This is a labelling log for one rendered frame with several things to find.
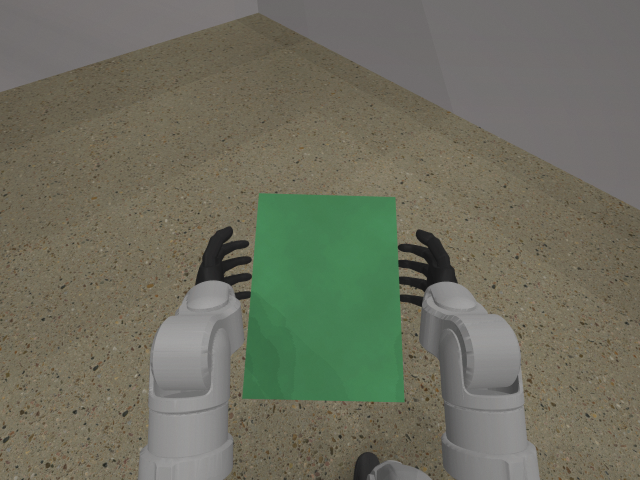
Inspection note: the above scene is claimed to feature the right robot shin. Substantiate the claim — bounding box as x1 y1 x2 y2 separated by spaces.
370 460 402 474

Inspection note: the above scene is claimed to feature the robot left forearm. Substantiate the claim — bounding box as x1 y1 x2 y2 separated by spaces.
138 280 244 480

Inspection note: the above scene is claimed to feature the carton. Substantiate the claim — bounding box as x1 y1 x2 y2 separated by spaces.
242 193 405 402

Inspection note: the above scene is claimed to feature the left robot hand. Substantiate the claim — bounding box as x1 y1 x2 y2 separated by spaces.
195 226 252 300

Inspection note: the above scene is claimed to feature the robot right foot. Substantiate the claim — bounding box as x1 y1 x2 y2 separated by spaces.
353 452 380 480

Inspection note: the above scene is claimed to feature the robot right forearm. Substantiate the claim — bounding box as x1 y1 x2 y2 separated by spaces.
419 282 540 480

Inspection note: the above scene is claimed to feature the right robot hand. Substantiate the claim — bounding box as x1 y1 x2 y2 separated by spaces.
398 229 458 307

